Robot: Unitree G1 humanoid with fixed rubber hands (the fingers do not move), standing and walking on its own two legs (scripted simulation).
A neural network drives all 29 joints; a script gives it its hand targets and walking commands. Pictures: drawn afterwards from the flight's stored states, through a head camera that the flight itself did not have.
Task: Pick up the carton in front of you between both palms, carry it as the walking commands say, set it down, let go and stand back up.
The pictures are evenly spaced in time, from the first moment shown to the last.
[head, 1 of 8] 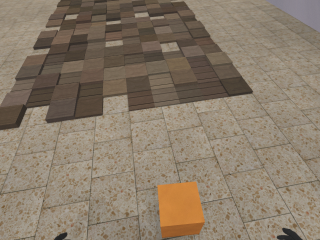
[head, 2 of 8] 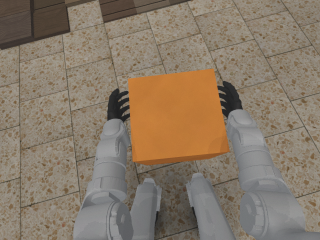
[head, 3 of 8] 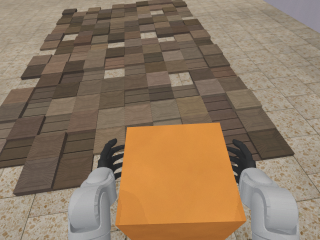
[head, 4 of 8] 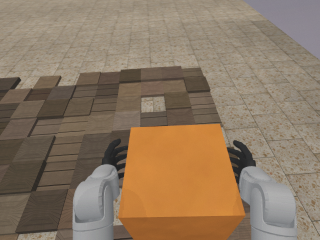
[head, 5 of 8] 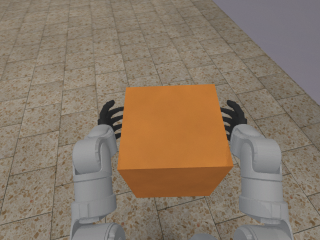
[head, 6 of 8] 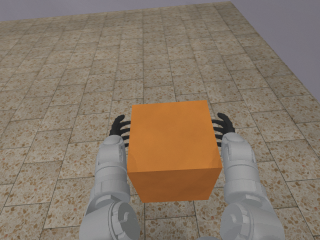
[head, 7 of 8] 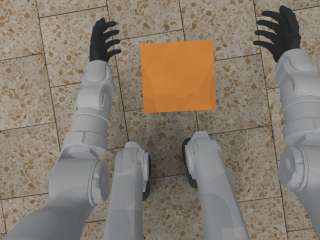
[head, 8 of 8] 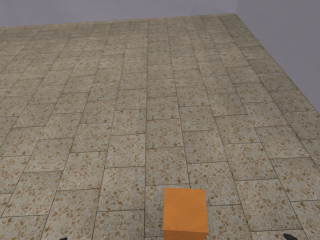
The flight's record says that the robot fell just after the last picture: no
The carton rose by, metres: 0.78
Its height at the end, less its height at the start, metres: +0.00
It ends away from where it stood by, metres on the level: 6.38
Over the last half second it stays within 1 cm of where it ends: yes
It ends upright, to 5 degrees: yes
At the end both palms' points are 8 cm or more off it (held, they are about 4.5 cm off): yes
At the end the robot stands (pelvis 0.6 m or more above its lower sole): yes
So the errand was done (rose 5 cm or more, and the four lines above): yes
